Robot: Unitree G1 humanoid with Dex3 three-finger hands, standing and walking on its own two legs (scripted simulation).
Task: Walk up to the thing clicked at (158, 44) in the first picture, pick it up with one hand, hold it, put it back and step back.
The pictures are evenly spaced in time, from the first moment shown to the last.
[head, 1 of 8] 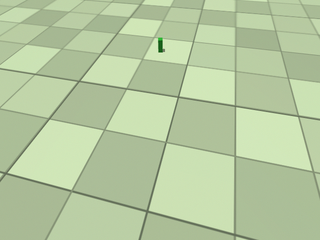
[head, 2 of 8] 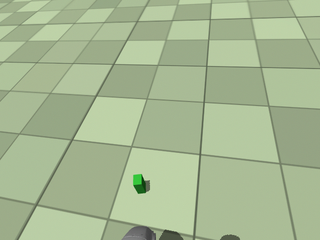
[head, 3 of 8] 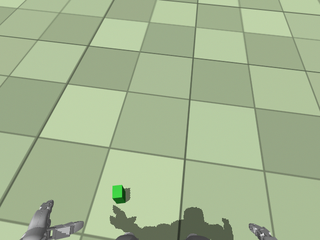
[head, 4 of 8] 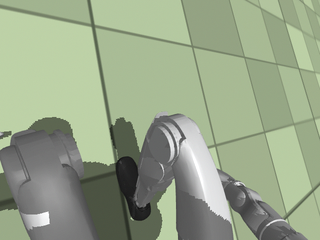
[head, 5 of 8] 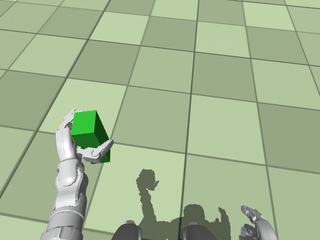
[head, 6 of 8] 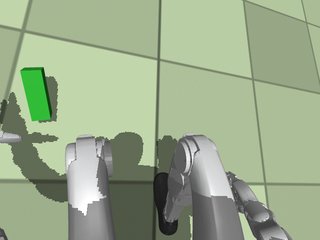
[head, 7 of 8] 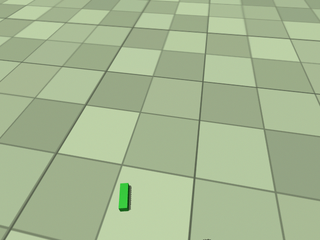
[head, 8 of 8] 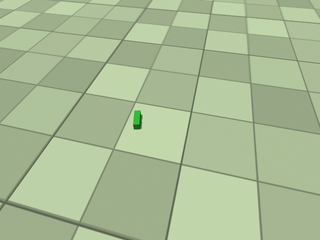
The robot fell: no
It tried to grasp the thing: yes
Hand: left
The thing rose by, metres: 0.70
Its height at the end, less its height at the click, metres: -0.04
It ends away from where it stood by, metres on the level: 0.10
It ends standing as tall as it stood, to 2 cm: no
